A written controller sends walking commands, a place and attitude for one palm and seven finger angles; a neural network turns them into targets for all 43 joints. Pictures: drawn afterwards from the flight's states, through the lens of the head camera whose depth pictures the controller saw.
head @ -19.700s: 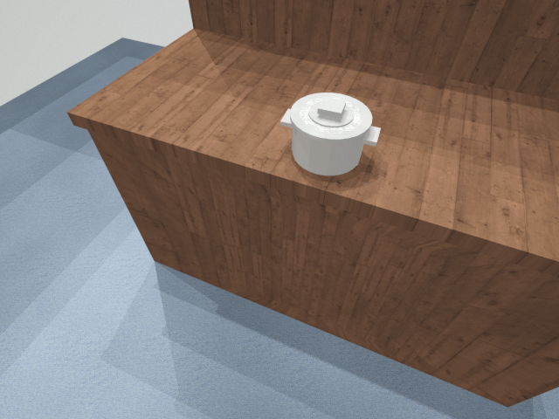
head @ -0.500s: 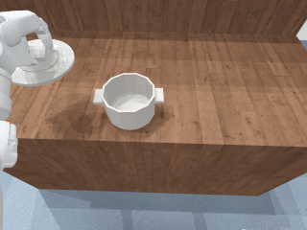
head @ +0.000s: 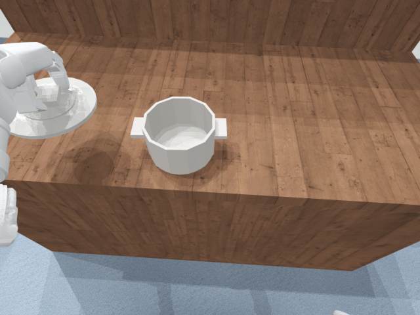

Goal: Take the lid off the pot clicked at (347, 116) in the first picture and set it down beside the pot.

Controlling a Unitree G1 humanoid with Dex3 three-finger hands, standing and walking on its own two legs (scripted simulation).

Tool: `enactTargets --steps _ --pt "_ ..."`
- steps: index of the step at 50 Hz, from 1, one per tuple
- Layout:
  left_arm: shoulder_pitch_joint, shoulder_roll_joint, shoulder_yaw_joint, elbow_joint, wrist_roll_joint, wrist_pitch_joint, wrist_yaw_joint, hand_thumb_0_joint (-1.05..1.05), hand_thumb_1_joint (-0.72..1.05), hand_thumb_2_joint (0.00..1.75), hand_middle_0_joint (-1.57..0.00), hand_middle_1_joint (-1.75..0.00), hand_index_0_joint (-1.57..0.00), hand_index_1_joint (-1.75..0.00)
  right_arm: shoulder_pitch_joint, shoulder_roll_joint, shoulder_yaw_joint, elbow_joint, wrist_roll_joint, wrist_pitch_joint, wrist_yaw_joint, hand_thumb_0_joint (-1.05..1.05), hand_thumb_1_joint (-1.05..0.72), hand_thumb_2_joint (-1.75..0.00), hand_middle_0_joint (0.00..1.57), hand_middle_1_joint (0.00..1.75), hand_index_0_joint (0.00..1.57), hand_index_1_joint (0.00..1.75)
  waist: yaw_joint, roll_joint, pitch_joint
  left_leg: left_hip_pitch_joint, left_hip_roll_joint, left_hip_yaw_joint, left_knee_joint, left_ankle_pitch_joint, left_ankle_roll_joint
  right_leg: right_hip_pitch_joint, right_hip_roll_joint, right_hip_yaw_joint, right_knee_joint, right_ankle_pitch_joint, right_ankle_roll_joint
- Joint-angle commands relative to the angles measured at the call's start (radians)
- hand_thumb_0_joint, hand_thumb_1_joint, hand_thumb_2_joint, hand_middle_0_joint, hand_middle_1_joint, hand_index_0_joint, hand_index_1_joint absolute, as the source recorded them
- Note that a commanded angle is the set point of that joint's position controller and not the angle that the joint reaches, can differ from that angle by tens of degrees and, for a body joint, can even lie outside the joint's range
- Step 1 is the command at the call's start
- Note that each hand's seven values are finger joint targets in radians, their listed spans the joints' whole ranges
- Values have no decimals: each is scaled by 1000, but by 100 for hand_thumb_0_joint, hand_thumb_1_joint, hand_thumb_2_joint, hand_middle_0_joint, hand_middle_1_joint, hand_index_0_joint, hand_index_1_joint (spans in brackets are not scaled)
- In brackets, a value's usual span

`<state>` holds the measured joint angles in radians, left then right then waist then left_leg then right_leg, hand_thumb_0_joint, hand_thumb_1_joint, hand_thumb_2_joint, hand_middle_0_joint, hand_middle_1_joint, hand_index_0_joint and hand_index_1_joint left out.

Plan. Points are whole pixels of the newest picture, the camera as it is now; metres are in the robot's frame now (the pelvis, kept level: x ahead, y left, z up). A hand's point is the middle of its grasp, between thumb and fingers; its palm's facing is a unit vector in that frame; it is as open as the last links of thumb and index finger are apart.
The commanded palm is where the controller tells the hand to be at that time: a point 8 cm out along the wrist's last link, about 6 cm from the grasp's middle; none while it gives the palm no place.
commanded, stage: lower the lid onto the table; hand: left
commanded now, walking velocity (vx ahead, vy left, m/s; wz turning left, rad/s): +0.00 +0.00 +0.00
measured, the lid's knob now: (45, 96) +0.48 +0.30 +0.15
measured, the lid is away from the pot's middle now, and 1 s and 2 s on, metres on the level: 0.24 0.24 0.24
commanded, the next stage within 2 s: none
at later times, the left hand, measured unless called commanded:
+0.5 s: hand (56, 96) +0.49 +0.29 +0.14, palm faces -0.42 -0.04 -0.91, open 8.8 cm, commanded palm +0.49 +0.29 +0.21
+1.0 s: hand (58, 114) +0.48 +0.30 +0.10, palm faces -0.47 -0.03 -0.88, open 8.8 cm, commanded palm +0.49 +0.29 +0.17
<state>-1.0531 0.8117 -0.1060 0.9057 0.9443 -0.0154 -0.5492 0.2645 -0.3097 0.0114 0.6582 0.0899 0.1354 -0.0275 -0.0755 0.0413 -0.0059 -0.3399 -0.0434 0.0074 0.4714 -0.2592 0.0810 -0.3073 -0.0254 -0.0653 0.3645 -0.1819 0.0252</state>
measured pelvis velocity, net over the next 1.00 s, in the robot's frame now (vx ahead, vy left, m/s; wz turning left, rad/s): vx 0.02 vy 0.02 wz -0.01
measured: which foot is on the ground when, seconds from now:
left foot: down 0.00-1.00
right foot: down 0.00-1.00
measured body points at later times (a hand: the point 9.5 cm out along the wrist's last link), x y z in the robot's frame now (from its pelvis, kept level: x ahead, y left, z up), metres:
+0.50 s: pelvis +0.01 +0.02 +0.00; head +0.08 +0.02 +0.44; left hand +0.50 +0.29 +0.19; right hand +0.01 -0.27 -0.12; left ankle -0.02 +0.07 -0.74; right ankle -0.01 -0.14 -0.74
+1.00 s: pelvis +0.02 +0.02 +0.00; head +0.09 +0.03 +0.44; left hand +0.50 +0.30 +0.15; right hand +0.07 -0.26 -0.13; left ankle -0.02 +0.07 -0.74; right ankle -0.01 -0.14 -0.74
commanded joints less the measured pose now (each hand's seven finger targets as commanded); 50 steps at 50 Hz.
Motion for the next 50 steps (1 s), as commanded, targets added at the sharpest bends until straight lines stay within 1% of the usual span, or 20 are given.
enactTargets --steps 1,3,7,9,11,14,15,18,20,21,25,28,31,33,38,40,44,46,49,50 --pt "-591 285 96 -209 -19 -30 61 0 45 122 -77 -95 -74 -90 67 -156 -55 -59 -4 -31 -25 0 -90 -90 20 30 20 30 -34 87 -437 320 26 -64 7 459 -3 42 59 1 14 251 -63" --pt "-561 272 83 -118 -30 -33 59 0 45 122 -77 -95 -74 -90 68 -161 -50 -49 4 -29 -29 0 -90 -90 20 30 20 30 -38 52 -362 257 22 -52 -6 365 2 30 57 -3 10 222 -64" --pt "-651 254 57 -178 -12 -54 70 0 45 122 -77 -95 -74 -90 73 -161 -58 -46 -5 -40 -32 0 -90 -90 20 30 20 30 -40 111 -428 312 24 -63 7 407 -4 8 58 1 24 221 -68" --pt "-638 322 113 -180 -6 -72 77 0 45 122 -77 -95 -74 -90 79 -164 -54 -49 -7 -42 -35 0 -90 -90 20 30 20 30 -31 102 -447 305 26 -67 6 420 -9 33 57 4 30 234 -68" --pt "-596 341 136 -127 -7 -86 84 0 45 122 -77 -95 -74 -90 92 -165 -53 -47 -10 -40 -35 0 -90 -90 20 30 20 30 -31 67 -450 279 24 -66 12 420 -8 44 58 5 39 245 -66" --pt "-556 331 125 -33 -6 -83 91 0 45 122 -77 -95 -74 -90 104 -169 -51 -42 0 -34 -34 0 -90 -90 20 30 20 30 -30 39 -381 212 24 -57 -2 373 -6 37 58 0 38 238 -68" --pt "-562 320 108 -47 -4 -86 98 0 45 122 -77 -95 -74 -90 100 -175 -55 -43 0 -31 -32 0 -90 -90 20 30 20 30 -32 91 -384 235 28 -59 4 415 -14 10 53 2 41 241 -72" --pt "-612 307 103 -100 24 -91 108 0 45 122 -77 -95 -74 -90 120 -164 -62 -48 -8 -35 -29 0 -90 -90 20 30 20 30 -33 131 -453 301 36 -75 19 507 -26 -11 64 2 46 244 -70" --pt "-612 357 152 -172 16 -105 116 0 45 122 -77 -95 -74 -90 122 -171 -71 -56 -14 -35 -27 0 -90 -90 20 30 20 30 -24 170 -515 355 42 -86 38 611 -39 0 60 7 51 276 -74" --pt "-590 339 153 -149 21 -108 116 0 45 122 -77 -95 -74 -90 132 -162 -71 -57 -19 -34 -25 0 -90 -90 20 30 20 30 -29 143 -534 362 41 -93 42 640 -38 -2 68 6 55 275 -69" --pt "-508 283 130 -76 -14 -100 110 0 45 122 -77 -95 -74 -90 149 -172 -79 -42 -14 -23 -19 0 -90 -90 20 30 20 30 -36 101 -461 332 44 -91 37 644 -37 -35 64 -1 43 271 -67" --pt "-531 262 118 -98 2 -94 115 0 45 122 -77 -95 -74 -90 146 -164 -79 -44 -16 -16 -12 0 -90 -90 20 30 20 30 -35 95 -451 326 43 -90 32 614 -37 -46 71 -3 42 248 -66" --pt "-528 346 178 -129 18 -105 133 0 45 122 -77 -95 -74 -90 144 -165 -77 -50 -21 -11 -11 0 -90 -90 20 30 20 30 -25 98 -490 324 39 -89 39 658 -36 -6 71 9 49 293 -68" --pt "-531 336 166 -116 19 -108 136 0 45 122 -77 -95 -74 -90 139 -162 -74 -50 -18 -7 -16 0 -90 -90 20 30 20 30 -30 95 -481 312 41 -85 32 623 -33 -3 69 5 48 287 -67" --pt "-484 346 197 -149 16 -119 149 0 45 122 -77 -95 -74 -90 136 -157 -78 -62 -24 -12 -11 0 -90 -90 20 30 20 30 -23 161 -510 379 50 -102 53 753 -46 -36 70 7 56 285 -67" --pt "-463 302 170 -171 3 -120 148 0 45 122 -77 -95 -74 -90 128 -156 -83 -66 -24 -12 -6 0 -90 -90 20 30 20 30 -26 172 -510 398 53 -107 60 795 -51 -56 67 10 56 284 -67" --pt "-417 227 119 -63 -10 -110 141 0 45 122 -77 -95 -74 -90 122 -156 -76 -54 -18 -2 -7 0 -90 -90 20 30 20 30 -34 62 -422 294 46 -84 47 598 -30 -58 65 4 48 250 -61" --pt "-478 234 111 -122 -8 -109 143 0 45 122 -77 -95 -74 -90 122 -160 -80 -51 -20 5 -7 0 -90 -90 20 30 20 30 -36 77 -455 320 48 -83 51 624 -32 -60 64 8 55 267 -62" --pt "-562 199 82 -237 -9 -120 143 0 45 122 -77 -95 -74 -90 126 -150 -86 -49 -28 -6 -11 0 -90 -90 20 30 20 30 -47 157 -521 448 59 -119 73 801 -52 -118 76 3 68 261 -60" --pt "-549 266 138 -283 -18 -133 151 0 45 122 -77 -95 -74 -90 128 -160 -90 -47 -31 -8 -12 0 -90 -90 20 30 20 30 -38 170 -543 485 65 -132 81 873 -58 -127 76 5 76 245 -62"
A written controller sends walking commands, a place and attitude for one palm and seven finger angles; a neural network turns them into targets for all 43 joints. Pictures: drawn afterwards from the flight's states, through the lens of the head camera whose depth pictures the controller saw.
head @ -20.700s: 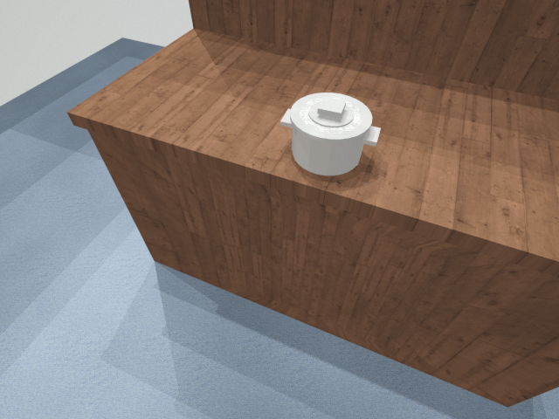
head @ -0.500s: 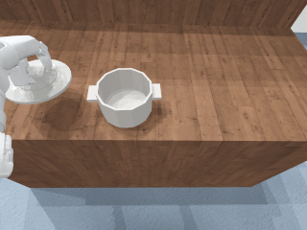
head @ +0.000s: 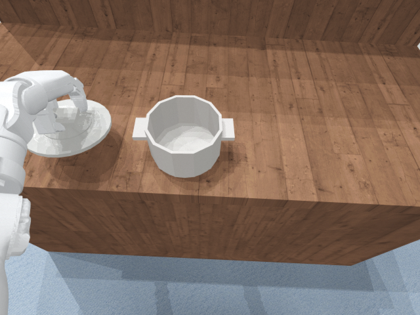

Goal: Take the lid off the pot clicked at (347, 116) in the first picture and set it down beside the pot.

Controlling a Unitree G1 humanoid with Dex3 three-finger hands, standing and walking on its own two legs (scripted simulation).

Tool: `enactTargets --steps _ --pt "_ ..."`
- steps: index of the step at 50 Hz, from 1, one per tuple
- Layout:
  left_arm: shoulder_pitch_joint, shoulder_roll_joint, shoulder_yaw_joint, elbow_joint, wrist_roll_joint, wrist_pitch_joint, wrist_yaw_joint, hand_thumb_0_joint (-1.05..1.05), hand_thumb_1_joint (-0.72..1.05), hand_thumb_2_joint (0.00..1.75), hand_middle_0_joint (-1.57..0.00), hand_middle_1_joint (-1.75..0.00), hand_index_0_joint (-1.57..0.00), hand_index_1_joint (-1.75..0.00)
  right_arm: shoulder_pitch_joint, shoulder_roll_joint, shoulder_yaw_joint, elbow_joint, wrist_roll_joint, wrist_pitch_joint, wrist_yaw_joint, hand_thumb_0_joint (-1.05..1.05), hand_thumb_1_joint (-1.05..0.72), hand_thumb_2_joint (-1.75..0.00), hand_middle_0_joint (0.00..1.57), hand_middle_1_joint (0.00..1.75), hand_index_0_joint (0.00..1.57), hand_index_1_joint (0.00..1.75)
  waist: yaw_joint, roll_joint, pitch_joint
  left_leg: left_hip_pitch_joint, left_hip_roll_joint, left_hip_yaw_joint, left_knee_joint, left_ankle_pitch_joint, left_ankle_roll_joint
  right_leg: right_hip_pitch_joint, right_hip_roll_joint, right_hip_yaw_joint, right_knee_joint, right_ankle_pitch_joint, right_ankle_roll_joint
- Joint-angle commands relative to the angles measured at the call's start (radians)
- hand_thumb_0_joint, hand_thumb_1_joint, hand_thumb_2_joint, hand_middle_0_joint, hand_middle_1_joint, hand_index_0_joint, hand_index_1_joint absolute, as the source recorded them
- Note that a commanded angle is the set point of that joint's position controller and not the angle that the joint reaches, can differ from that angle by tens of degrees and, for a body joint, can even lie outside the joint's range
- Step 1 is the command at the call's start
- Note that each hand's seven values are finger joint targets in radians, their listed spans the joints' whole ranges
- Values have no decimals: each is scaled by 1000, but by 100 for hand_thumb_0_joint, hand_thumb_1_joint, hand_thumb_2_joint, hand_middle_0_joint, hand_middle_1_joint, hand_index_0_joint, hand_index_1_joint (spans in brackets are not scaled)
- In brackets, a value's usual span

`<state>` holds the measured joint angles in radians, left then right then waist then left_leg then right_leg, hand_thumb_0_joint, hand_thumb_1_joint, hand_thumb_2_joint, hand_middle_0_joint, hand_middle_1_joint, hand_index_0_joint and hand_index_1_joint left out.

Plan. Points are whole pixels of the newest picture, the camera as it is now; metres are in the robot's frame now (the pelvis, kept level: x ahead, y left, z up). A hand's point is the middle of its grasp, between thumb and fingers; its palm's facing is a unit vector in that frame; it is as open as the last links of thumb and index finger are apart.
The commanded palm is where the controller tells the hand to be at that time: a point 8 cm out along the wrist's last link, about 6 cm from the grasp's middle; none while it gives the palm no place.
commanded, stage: lower the lid onto the table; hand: left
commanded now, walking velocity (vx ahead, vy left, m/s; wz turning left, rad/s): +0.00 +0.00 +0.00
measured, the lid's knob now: (64, 117) +0.48 +0.29 +0.08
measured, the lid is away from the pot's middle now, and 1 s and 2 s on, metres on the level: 0.24 0.24 0.24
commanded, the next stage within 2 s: open the fingers wide in 1.72 s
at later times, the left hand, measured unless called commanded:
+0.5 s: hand (62, 128) +0.44 +0.28 +0.08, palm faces -0.46 -0.09 -0.89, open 8.8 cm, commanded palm +0.47 +0.28 +0.14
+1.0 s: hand (62, 141) +0.43 +0.29 +0.05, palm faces -0.53 -0.05 -0.85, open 8.8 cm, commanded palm +0.49 +0.28 +0.11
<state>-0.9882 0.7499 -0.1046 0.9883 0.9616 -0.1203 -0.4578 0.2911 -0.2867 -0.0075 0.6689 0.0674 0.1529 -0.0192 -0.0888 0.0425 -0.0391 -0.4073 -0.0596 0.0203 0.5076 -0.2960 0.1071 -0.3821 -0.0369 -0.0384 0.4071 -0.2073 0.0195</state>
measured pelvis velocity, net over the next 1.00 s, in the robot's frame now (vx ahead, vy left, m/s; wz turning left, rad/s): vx -0.02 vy -0.02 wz -0.02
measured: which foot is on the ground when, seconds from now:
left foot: down 0.00-1.00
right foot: down 0.00-1.00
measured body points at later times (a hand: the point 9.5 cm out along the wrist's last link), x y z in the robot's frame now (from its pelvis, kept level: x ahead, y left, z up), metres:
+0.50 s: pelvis -0.01 -0.01 +0.00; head +0.07 +0.00 +0.44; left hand +0.46 +0.28 +0.13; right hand +0.03 -0.29 -0.13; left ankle -0.04 +0.04 -0.74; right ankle -0.02 -0.17 -0.74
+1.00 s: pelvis -0.02 -0.02 -0.02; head +0.07 +0.00 +0.43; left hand +0.46 +0.29 +0.10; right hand -0.03 -0.30 -0.13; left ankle -0.04 +0.04 -0.74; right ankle -0.02 -0.17 -0.74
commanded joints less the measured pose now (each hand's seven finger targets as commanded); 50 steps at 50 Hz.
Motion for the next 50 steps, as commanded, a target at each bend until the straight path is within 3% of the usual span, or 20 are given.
enactTargets --steps 1,5,9,10,13,14,15,16,19,20,22,24,27,31,34,40,42,45,48,50 --pt "-583 345 163 -331 -27 -33 64 0 45 122 -77 -95 -74 -90 107 -175 -68 -64 -15 -29 -21 0 -90 -90 20 30 20 30 -25 152 -524 544 75 -146 36 885 -78 -39 95 -19 32 249 -53" --pt "-440 351 185 -171 -42 -43 83 0 45 122 -77 -95 -74 -90 86 -179 -55 -60 -2 -17 -23 0 -90 -90 20 30 20 30 -4 52 -440 353 52 -86 31 666 -51 63 67 -5 27 336 -59" --pt "-527 222 75 -227 -8 -23 92 0 45 122 -77 -95 -74 -90 92 -170 -62 -48 -2 -18 -11 0 -90 -90 20 30 20 30 -24 171 -398 447 76 -131 36 811 -91 -85 90 -32 50 249 -60" --pt "-524 239 85 -250 -11 -27 94 0 45 122 -77 -95 -74 -90 94 -175 -65 -49 -6 -21 -9 0 -90 -90 20 30 20 30 -21 189 -411 476 76 -138 49 859 -94 -100 91 -26 52 234 -62" --pt "-488 351 184 -227 -17 -43 93 0 45 122 -77 -95 -74 -90 90 -171 -57 -71 -6 -15 -19 0 -90 -90 20 30 20 30 -6 83 -503 400 56 -101 49 662 -62 35 79 -6 40 282 -59" --pt "-486 342 174 -222 -25 -47 92 0 45 122 -77 -95 -74 -90 81 -169 -54 -77 -3 -12 -25 0 -90 -90 20 30 20 30 -7 50 -509 364 48 -91 42 607 -50 74 73 1 39 309 -57" --pt "-503 337 164 -257 -37 -54 98 0 45 122 -77 -95 -74 -90 81 -177 -58 -70 -6 -13 -27 0 -90 -90 20 30 20 30 -8 80 -519 376 48 -84 46 622 -48 70 66 3 38 336 -60" --pt "-510 287 127 -234 -36 -51 96 0 45 122 -77 -95 -74 -90 95 -169 -57 -60 -7 -16 -27 0 -90 -90 20 30 20 30 -19 71 -490 384 50 -90 46 662 -49 41 77 -5 41 341 -56" --pt "-543 287 125 -233 -26 -53 98 0 45 122 -77 -95 -74 -90 120 -178 -64 -35 -5 -20 -29 0 -90 -90 20 30 20 30 -29 138 -451 442 67 -111 51 765 -72 -60 94 -26 54 286 -57" --pt "-515 350 173 -217 -23 -61 107 0 45 122 -77 -95 -74 -90 125 -187 -65 -33 -7 -22 -29 0 -90 -90 20 30 20 30 -21 124 -446 439 66 -110 63 786 -71 -57 90 -21 56 288 -58" --pt "-444 402 213 -108 -6 -68 116 0 45 122 -77 -95 -74 -90 118 -182 -48 -42 -1 -16 -37 0 -90 -90 20 30 20 30 -12 58 -433 325 50 -83 58 612 -53 7 86 -9 55 287 -58" --pt "-412 371 173 -51 -7 -65 121 0 45 122 -77 -95 -74 -90 110 -182 -42 -43 7 -13 -43 0 -90 -90 20 30 20 30 -14 26 -380 217 40 -53 41 444 -38 33 77 -6 52 276 -60" --pt "-516 290 96 -140 12 -66 120 0 45 122 -77 -95 -74 -90 129 -183 -54 -32 4 -14 -39 0 -90 -90 20 30 20 30 -30 144 -415 332 56 -78 65 586 -64 -67 89 -22 69 261 -66" --pt "-464 463 230 -114 4 -94 122 0 45 122 -77 -95 -74 -90 143 -191 -48 -42 2 -15 -57 0 -90 -90 20 30 20 30 -21 96 -500 301 45 -64 86 533 -39 7 85 -2 80 287 -58" --pt "-485 366 135 -68 -15 -87 108 0 45 122 -77 -95 -74 -90 152 -195 -45 -22 14 -21 -70 0 -90 -90 20 30 20 30 -46 69 -405 228 45 -45 71 390 -27 -42 85 -12 71 235 -57" --pt "-487 414 165 -107 -3 -119 113 0 45 122 -77 -95 -74 -90 171 -199 -44 -13 14 -30 -80 0 -90 -90 20 30 20 30 -42 155 -447 278 53 -53 114 466 -38 -101 90 -13 102 224 -65" --pt "-465 374 130 -48 -7 -116 108 0 45 122 -77 -95 -74 -90 179 -200 -39 -5 18 -32 -83 0 -90 -90 20 30 20 30 -55 125 -399 228 54 -51 114 393 -36 -136 93 -18 106 181 -60" --pt "-479 428 170 -78 -2 -123 117 0 45 122 -77 -95 -74 -90 185 -206 -40 -4 19 -35 -85 0 -90 -90 20 30 20 30 -43 130 -427 236 57 -53 124 400 -36 -136 92 -18 120 181 -65" --pt "-467 306 74 -6 -7 -110 106 0 45 122 -77 -95 -74 -90 197 -201 -38 7 23 -39 -87 0 -90 -90 20 30 20 30 -71 107 -377 206 60 -51 128 349 -36 -203 97 -24 127 136 -59" --pt "-470 359 116 -24 -6 -117 108 0 45 122 -77 -95 -74 -90 205 -211 -39 8 23 -39 -87 0 -90 -90 20 30 20 30 -57 110 -405 215 64 -58 141 392 -40 -207 96 -25 144 146 -63"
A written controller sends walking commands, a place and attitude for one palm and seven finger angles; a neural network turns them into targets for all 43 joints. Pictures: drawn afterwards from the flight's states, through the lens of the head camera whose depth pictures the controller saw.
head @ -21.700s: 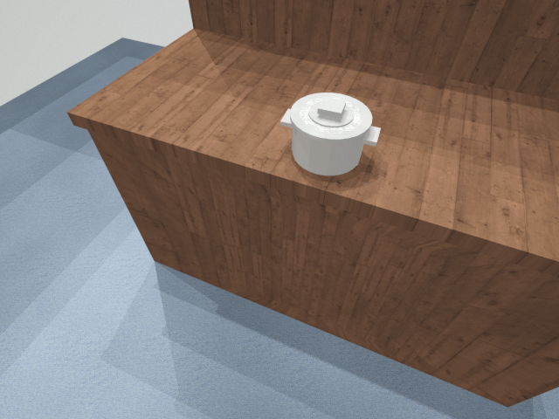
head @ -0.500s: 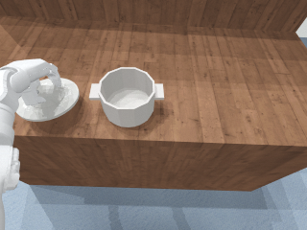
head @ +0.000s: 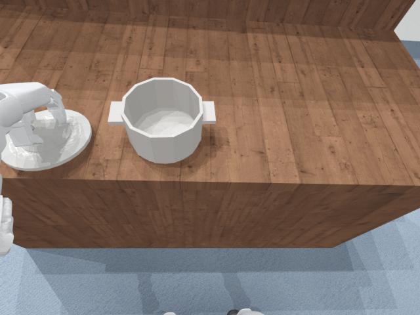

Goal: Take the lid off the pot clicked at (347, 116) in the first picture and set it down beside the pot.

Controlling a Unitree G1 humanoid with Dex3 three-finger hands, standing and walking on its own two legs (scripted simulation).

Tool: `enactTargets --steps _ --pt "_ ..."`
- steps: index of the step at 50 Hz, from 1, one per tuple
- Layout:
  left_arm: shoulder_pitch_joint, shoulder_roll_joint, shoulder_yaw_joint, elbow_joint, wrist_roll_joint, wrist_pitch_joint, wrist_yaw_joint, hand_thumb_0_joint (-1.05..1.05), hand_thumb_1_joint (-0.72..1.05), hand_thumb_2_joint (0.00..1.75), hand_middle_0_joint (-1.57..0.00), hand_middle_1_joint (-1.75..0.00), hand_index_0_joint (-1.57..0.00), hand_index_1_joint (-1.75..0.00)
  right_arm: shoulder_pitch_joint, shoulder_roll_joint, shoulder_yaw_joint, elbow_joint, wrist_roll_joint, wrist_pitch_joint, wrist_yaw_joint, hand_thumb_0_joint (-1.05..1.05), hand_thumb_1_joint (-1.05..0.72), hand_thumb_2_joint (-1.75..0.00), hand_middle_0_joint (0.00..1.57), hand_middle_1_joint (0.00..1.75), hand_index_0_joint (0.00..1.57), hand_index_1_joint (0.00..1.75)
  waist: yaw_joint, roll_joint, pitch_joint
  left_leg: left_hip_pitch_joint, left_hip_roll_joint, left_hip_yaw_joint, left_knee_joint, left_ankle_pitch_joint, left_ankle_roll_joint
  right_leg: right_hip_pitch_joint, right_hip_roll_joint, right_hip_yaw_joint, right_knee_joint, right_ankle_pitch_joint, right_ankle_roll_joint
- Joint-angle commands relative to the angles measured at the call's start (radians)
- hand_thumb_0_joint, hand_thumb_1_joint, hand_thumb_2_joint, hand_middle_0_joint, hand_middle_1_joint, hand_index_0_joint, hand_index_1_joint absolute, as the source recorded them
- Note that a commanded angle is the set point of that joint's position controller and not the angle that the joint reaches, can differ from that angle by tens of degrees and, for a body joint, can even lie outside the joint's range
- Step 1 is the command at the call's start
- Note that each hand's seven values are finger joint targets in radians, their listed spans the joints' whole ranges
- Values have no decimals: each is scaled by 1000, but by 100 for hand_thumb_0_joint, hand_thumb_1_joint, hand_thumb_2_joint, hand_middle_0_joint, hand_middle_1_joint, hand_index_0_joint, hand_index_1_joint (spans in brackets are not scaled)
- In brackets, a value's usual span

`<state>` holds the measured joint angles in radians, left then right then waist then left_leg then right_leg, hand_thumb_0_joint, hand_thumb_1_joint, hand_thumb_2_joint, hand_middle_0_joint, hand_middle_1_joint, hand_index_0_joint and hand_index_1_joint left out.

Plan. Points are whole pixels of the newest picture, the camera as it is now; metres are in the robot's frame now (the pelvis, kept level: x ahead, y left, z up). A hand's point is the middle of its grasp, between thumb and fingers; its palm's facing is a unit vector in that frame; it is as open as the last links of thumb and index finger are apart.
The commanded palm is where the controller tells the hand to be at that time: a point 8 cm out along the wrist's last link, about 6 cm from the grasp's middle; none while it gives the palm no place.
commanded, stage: lower the lid onto the table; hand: left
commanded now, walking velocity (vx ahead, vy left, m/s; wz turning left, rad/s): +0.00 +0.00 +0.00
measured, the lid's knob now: (42, 129) +0.47 +0.31 +0.04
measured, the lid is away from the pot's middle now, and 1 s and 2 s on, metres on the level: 0.24 0.24 0.24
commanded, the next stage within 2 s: open the fingers wide in 0.72 s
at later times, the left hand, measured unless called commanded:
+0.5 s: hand (34, 124) +0.46 +0.31 +0.06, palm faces -0.52 -0.07 -0.85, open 8.9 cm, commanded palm +0.53 +0.29 +0.09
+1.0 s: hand (33, 130) +0.45 +0.31 +0.06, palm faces -0.44 -0.07 -0.89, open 8.9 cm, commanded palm +0.47 +0.30 +0.09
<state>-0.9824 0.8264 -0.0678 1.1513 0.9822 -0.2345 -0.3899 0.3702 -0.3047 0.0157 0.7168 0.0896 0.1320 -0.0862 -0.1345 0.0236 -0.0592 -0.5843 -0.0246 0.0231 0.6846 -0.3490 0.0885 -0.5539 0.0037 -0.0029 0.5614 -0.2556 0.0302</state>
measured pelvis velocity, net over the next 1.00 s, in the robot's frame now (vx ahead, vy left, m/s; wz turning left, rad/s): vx -0.02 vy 0.01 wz -0.02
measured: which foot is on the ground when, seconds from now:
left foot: down 0.00-1.00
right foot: down 0.00-1.00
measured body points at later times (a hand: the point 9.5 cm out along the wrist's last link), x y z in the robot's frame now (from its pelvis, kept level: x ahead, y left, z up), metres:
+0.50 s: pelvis -0.01 +0.00 -0.02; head +0.09 +0.03 +0.42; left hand +0.48 +0.31 +0.11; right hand -0.02 -0.27 -0.13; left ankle -0.02 +0.06 -0.72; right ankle +0.00 -0.16 -0.72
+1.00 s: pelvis -0.02 +0.01 -0.03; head +0.08 +0.03 +0.41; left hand +0.47 +0.31 +0.11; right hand -0.01 -0.27 -0.14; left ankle -0.02 +0.06 -0.72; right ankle +0.00 -0.16 -0.72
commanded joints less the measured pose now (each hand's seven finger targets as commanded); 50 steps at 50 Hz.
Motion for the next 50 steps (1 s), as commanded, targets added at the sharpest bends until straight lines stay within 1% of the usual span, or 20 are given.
enactTargets --steps 1,5,8,11,14,18,21,24,30,32,35,39,40,41,42,43,45,46,48,50 --pt "-464 285 83 -146 -17 1 42 0 45 122 -77 -95 -74 -90 132 -191 -60 -41 -2 -15 -19 0 -90 -90 20 30 20 30 -16 111 -376 370 25 -63 -30 445 -24 -42 61 -61 -1 188 -73" --pt "-478 196 24 -127 -22 8 31 0 45 122 -77 -95 -74 -90 143 -189 -64 -31 -1 -12 -14 0 -90 -90 20 30 20 30 -28 110 -363 377 35 -68 -11 483 -31 -108 61 -69 12 176 -71" --pt "-470 206 24 -65 -11 18 30 0 45 122 -77 -95 -74 -90 151 -190 -60 -39 -1 -2 -14 0 -90 -90 20 30 20 30 -41 53 -351 314 26 -65 1 412 -26 -120 65 -66 26 145 -67" --pt "-488 134 -26 -47 -13 22 24 0 45 122 -77 -95 -74 -90 153 -190 -61 -36 -1 3 -10 0 -90 -90 20 30 20 30 -51 67 -352 316 31 -71 15 425 -31 -168 68 -73 46 129 -68" --pt "-504 146 -24 -32 -2 26 24 0 45 122 -77 -95 -74 -90 157 -191 -58 -42 -1 11 -9 0 -90 -90 20 30 20 30 -56 73 -348 289 32 -75 25 369 -32 -200 69 -73 58 89 -69" --pt "-497 97 -62 3 -7 29 18 0 45 122 -77 -95 -74 -90 155 -189 -50 -54 3 14 -11 0 -90 -90 20 30 20 30 -68 57 -340 261 32 -80 40 346 -32 -232 72 -75 78 72 -68" --pt "-496 94 -63 10 -12 33 16 0 45 122 -77 -95 -74 -90 153 -189 -46 -58 3 15 -13 0 -90 -90 20 30 20 30 -69 51 -348 247 32 -74 49 325 -26 -234 73 -76 88 65 -67" --pt "-474 104 -74 51 -18 42 10 0 45 122 -77 -95 -74 -90 136 -190 -34 -79 14 12 -18 0 -90 -90 20 30 20 30 -75 8 -308 154 20 -57 46 193 -17 -211 71 -68 90 27 -64" --pt "-483 93 -90 22 -17 39 1 0 45 122 -77 -95 -74 -90 123 -191 -23 -92 22 5 -22 0 -90 -90 20 30 20 30 -62 77 -304 171 29 -70 47 193 -25 -256 73 -76 114 2 -72" --pt "-470 131 -72 48 -12 45 1 0 45 122 -77 -95 -74 -90 126 -189 -18 -104 26 5 -25 0 -90 -90 20 30 20 30 -67 46 -306 134 23 -62 56 148 -20 -236 75 -65 114 -10 -65" --pt "-489 102 -89 9 -24 48 -6 0 45 122 -77 -95 -74 -90 121 -191 -18 -101 27 2 -28 0 -90 -90 20 30 20 30 -66 75 -315 150 27 -62 53 171 -23 -245 71 -72 121 4 -68" --pt "-475 106 -93 36 -19 57 -9 0 45 122 -77 -95 -74 -90 123 -191 -18 -105 31 1 -28 0 -90 -90 20 30 20 30 -73 45 -296 132 29 -70 52 121 -23 -261 75 -70 124 -23 -63" --pt "-468 114 -79 24 -32 51 -11 0 45 122 -77 -95 -74 -90 114 -191 -11 -110 35 -5 -32 0 -90 -90 20 30 20 30 -65 38 -302 129 27 -66 55 150 -21 -246 75 -73 129 -7 -64" --pt "-174 236 73 100 -12 56 0 0 45 122 -77 -95 -74 -90 125 -176 -26 -162 28 9 -11 0 -90 -90 20 30 20 30 24 17 -331 98 0 -57 74 215 -36 -161 81 -73 143 6 -77" --pt "-173 247 89 -22 -1 23 7 0 45 120 -76 -95 -73 -90 106 -186 -29 -167 10 32 -8 0 -90 -90 20 30 20 30 11 -30 -320 61 3 -48 81 239 -36 -167 82 -69 136 35 -80" --pt "-203 219 63 -29 5 12 9 0 44 118 -75 -95 -72 -91 98 -183 -31 -162 7 46 -10 0 -90 -90 20 30 20 30 3 -27 -318 61 3 -48 83 240 -37 -178 81 -65 139 38 -79" --pt "-317 60 -60 -121 -4 19 5 0 42 114 -72 -96 -70 -91 92 -173 -45 -145 7 53 1 0 -90 -90 20 30 20 30 -26 23 -279 123 23 -67 66 256 -37 -242 77 -71 122 23 -73" --pt "-380 129 -19 -179 12 24 16 0 41 112 -71 -96 -69 -91 99 -178 -57 -128 2 65 9 0 -90 -90 20 30 20 30 -18 61 -305 173 38 -87 54 249 -48 -262 77 -65 113 -14 -69" --pt "-292 254 88 -88 21 26 49 0 39 108 -69 -96 -66 -91 111 -181 -47 -146 8 69 7 0 -90 -90 20 30 20 30 -6 2 -305 132 21 -79 62 216 -38 -234 82 -66 124 -15 -74" --pt "-277 268 104 -104 5 26 52 0 37 105 -66 -95 -64 -91 103 -179 -40 -152 11 68 3 0 -90 -90 20 30 20 30 7 24 -345 112 5 -51 67 253 -33 -176 77 -61 130 34 -77"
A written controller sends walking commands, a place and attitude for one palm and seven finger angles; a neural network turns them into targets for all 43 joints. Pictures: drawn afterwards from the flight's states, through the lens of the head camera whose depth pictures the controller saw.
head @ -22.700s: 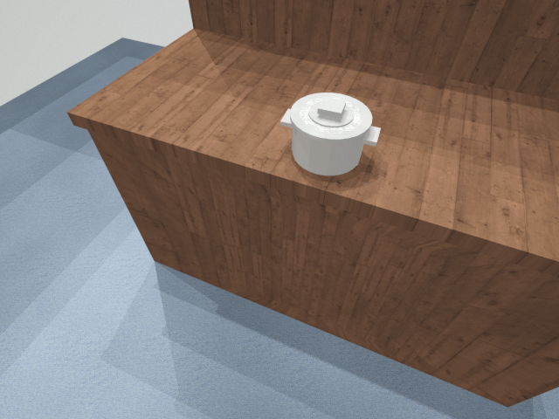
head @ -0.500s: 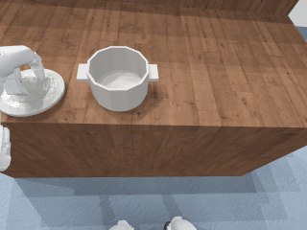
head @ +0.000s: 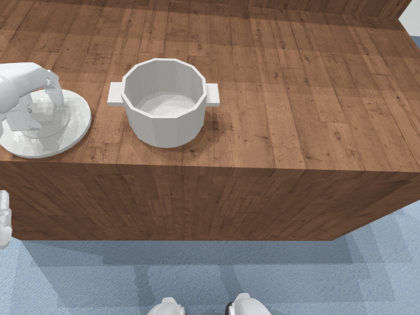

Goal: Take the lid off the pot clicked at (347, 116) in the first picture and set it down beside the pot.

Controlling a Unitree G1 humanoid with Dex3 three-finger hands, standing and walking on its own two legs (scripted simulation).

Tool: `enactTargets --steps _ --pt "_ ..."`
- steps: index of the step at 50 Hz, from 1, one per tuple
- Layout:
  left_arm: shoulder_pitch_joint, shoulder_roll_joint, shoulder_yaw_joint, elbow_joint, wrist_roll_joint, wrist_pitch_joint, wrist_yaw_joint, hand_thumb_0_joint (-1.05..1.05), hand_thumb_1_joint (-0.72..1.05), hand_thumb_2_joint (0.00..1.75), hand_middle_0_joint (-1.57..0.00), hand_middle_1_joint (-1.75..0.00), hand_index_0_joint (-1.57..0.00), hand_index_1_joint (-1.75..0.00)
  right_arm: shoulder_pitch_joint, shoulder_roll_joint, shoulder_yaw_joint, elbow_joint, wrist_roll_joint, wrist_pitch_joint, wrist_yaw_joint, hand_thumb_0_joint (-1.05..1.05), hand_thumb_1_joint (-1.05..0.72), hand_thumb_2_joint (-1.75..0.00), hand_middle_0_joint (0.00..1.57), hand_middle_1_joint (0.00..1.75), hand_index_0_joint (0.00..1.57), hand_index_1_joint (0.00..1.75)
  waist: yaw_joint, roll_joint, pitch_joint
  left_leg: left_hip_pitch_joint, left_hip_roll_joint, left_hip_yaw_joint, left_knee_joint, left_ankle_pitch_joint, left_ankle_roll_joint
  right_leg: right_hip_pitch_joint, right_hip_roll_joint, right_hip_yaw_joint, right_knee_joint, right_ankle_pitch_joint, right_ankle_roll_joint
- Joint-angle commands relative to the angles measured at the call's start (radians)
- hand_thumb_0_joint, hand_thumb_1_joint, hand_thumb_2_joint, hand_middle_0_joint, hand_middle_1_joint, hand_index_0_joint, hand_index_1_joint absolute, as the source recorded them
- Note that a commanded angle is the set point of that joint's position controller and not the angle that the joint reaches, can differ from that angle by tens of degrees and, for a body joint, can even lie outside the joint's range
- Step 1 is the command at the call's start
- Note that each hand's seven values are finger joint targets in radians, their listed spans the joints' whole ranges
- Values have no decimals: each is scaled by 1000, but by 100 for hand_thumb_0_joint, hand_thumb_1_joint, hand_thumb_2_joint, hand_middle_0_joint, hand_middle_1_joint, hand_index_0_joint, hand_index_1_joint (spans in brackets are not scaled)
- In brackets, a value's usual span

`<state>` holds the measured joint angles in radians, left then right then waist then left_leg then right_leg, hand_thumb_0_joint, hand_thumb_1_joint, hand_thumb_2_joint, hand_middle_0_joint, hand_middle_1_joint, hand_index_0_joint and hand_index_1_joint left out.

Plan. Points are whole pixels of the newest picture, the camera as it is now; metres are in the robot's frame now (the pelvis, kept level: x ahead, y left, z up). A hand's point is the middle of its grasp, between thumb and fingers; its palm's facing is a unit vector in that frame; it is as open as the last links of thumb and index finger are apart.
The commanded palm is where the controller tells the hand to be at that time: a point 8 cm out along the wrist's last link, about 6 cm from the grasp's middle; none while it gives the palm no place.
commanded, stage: open the fingers wide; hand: left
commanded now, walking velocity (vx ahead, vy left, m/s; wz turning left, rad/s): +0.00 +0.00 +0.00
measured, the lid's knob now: (40, 114) +0.48 +0.31 +0.06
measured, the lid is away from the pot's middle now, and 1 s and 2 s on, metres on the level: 0.24 0.24 0.24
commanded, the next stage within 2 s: raise the empty hand in 0.92 s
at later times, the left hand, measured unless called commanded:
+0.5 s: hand (28, 113) +0.46 +0.31 +0.08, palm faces -0.42 -0.07 -0.91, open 9.0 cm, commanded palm +0.47 +0.31 +0.11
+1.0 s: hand (27, 115) +0.46 +0.32 +0.08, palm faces -0.41 -0.09 -0.91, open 11.0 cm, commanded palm +0.47 +0.32 +0.11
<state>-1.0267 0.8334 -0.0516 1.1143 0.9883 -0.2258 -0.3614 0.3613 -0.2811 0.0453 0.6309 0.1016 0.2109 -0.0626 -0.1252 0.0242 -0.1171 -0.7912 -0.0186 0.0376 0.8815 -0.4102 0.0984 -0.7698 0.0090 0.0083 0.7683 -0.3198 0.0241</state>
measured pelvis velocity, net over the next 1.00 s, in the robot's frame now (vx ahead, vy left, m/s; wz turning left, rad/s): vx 0.00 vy -0.01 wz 0.00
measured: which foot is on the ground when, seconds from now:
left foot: down 0.00-1.00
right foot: down 0.00-1.00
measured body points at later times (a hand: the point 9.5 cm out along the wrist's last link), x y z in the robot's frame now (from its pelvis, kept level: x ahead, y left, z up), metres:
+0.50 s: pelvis +0.00 -0.01 +0.00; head +0.10 +0.02 +0.44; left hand +0.48 +0.31 +0.13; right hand +0.02 -0.28 -0.11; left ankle +0.00 +0.05 -0.69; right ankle +0.03 -0.16 -0.69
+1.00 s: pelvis +0.00 -0.01 +0.00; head +0.09 +0.01 +0.44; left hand +0.48 +0.32 +0.13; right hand +0.03 -0.29 -0.11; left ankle +0.00 +0.05 -0.69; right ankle +0.03 -0.16 -0.69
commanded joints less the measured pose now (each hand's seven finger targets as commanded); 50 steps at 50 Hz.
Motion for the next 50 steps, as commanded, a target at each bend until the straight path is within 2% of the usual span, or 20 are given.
enactTargets --steps 1,3,5,6,10,14,16,20,21,25,26,30,34,35,37,39,42,45,49,50 --pt "-263 252 74 -103 10 26 26 0 36 104 -65 -95 -63 -91 115 -196 -77 -59 -10 -4 -15 0 -90 -90 20 30 20 30 -5 57 -316 342 0 -62 -131 326 -45 49 71 -63 -86 105 -68" --pt "-241 163 7 -69 15 38 31 0 33 102 -63 -95 -61 -91 110 -194 -80 -56 -7 0 -9 0 -90 -90 20 30 20 30 -22 36 -269 355 10 -76 -134 311 -53 -8 74 -75 -88 81 -66" --pt "-257 208 46 -88 16 31 38 0 30 99 -61 -94 -60 -90 104 -197 -77 -55 -4 -2 -9 0 -90 -90 20 30 20 30 -9 44 -269 366 12 -79 -136 331 -53 -1 73 -78 -86 81 -69" --pt "-254 275 94 -100 28 32 48 0 29 98 -61 -93 -59 -90 105 -196 -78 -56 -8 4 -8 0 -90 -90 20 30 20 30 1 58 -302 365 6 -70 -130 345 -52 26 75 -67 -85 95 -69" --pt "-237 193 42 -97 1 36 42 0 23 94 -57 -91 -56 -88 93 -190 -76 -67 -6 3 -9 0 -90 -90 20 30 20 30 -11 42 -285 351 -2 -59 -131 343 -44 46 71 -69 -92 120 -68" --pt "-231 223 53 -68 14 48 47 0 18 91 -54 -88 -53 -86 91 -196 -75 -64 -6 6 -9 0 -90 -90 20 30 20 30 -10 39 -264 338 2 -69 -142 283 -47 32 73 -70 -89 81 -68" --pt "-233 258 86 -119 17 35 44 0 15 89 -52 -87 -51 -85 92 -191 -78 -65 -10 8 -8 0 -90 -90 20 30 20 30 6 62 -327 373 0 -64 -128 372 -50 64 73 -64 -86 121 -68" --pt "-232 183 39 -108 1 34 39 0 9 86 -49 -84 -48 -83 85 -190 -79 -61 -5 6 -9 0 -90 -90 20 30 20 30 -9 50 -268 368 5 -64 -136 361 -49 36 72 -74 -93 111 -68" --pt "-237 234 70 -112 10 36 43 0 7 85 -48 -83 -47 -82 86 -194 -80 -59 -7 12 -7 0 -90 -90 20 30 20 30 -3 54 -288 369 5 -67 -136 342 -51 46 74 -65 -93 100 -66" --pt "-223 194 49 -131 0 30 40 0 2 82 -45 -81 -44 -80 85 -189 -79 -60 -5 8 -9 0 -90 -90 20 30 20 30 -2 58 -292 365 -2 -59 -137 350 -45 62 72 -68 -95 118 -70" --pt "-219 238 79 -121 8 32 44 0 0 81 -44 -80 -44 -79 87 -190 -81 -56 -8 12 -8 0 -90 -90 20 30 20 30 -1 43 -307 366 0 -61 -134 343 -46 69 74 -62 -94 114 -66" --pt "-198 234 89 -141 -4 20 43 0 -5 77 -41 -77 -40 -77 83 -187 -80 -59 -8 11 -11 0 -90 -90 20 30 20 30 6 46 -324 366 -6 -50 -129 397 -42 101 73 -64 -93 158 -69" --pt "-214 210 56 -104 -3 32 46 0 -7 76 -40 -77 -40 -77 79 -191 -81 -49 -8 16 -9 0 -90 -90 20 30 20 30 -16 20 -253 329 -3 -54 -148 276 -39 72 73 -64 -107 101 -66" --pt "-218 229 81 -143 -12 19 43 0 -7 76 -40 -77 -40 -77 73 -191 -80 -52 -4 13 -11 0 -90 -90 20 30 20 30 1 44 -275 346 -4 -50 -146 325 -39 90 71 -63 -104 122 -70" --pt "-206 266 103 -115 1 22 50 0 -7 76 -40 -77 -40 -77 78 -189 -78 -52 -8 15 -12 0 -90 -90 20 30 20 30 -1 45 -289 336 -8 -47 -140 315 -39 103 72 -57 -100 130 -68" --pt "-192 270 102 -97 -1 24 50 0 -7 76 -40 -77 -40 -77 74 -192 -75 -54 -5 13 -14 0 -90 -90 20 30 20 30 -6 3 -264 291 -12 -40 -145 269 -35 121 71 -54 -104 127 -65" --pt "-205 264 86 -72 3 24 50 0 -7 76 -40 -77 -40 -77 75 -193 -72 -51 -2 5 -18 0 -90 -90 20 30 20 30 -11 10 -258 278 -15 -36 -142 244 -34 112 71 -52 -102 115 -64" --pt "-182 292 109 -78 7 13 53 0 -7 77 -40 -76 -40 -76 72 -194 -67 -62 2 -2 -21 0 -90 -90 20 30 20 30 6 23 -271 275 -21 -30 -137 269 -35 123 72 -54 -93 132 -68" --pt "-203 274 71 -41 19 28 52 0 -7 77 -40 -75 -40 -75 74 -200 -66 -60 1 -3 -21 0 -90 -90 20 30 20 30 -15 5 -241 251 -17 -34 -136 218 -36 95 72 -51 -94 106 -62" --pt "-217 287 89 -77 13 17 49 0 -8 78 -41 -75 -41 -75 72 -198 -65 -60 5 -5 -23 0 -90 -90 20 30 20 30 -2 32 -262 270 -18 -29 -131 257 -36 104 71 -53 -88 124 -65"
